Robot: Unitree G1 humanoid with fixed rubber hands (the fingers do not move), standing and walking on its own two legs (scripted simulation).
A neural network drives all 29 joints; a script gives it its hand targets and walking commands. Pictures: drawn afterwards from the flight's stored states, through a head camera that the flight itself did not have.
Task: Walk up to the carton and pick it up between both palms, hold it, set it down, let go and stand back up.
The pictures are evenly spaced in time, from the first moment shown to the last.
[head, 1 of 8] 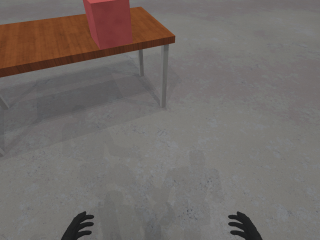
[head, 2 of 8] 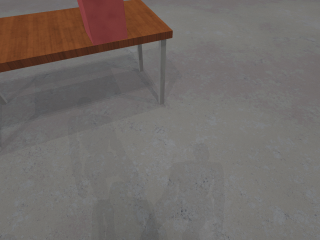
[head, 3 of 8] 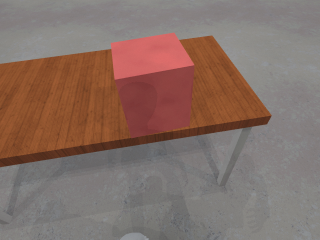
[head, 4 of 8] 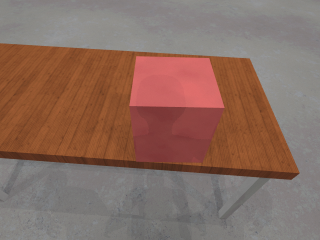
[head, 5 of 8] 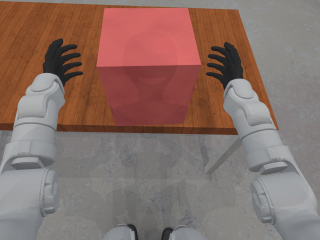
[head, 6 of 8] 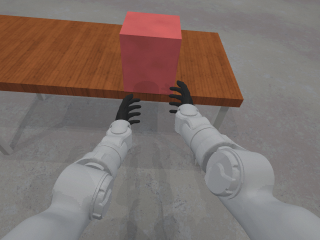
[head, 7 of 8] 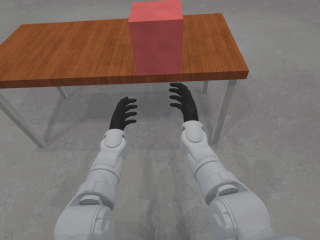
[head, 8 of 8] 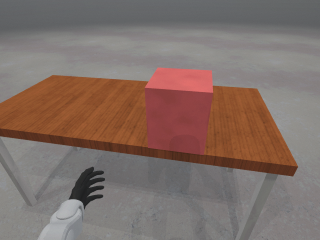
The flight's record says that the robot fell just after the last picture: yes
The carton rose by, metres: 0.00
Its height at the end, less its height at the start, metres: +0.00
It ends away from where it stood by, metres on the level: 0.01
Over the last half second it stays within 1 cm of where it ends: yes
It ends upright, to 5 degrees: yes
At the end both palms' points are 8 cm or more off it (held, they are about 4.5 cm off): yes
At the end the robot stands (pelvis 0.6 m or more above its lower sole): yes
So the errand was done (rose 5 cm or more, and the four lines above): no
